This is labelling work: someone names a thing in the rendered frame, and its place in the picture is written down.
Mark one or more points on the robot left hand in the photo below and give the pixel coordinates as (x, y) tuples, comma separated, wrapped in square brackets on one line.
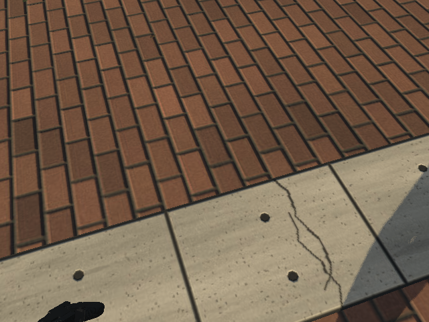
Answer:
[(75, 312)]

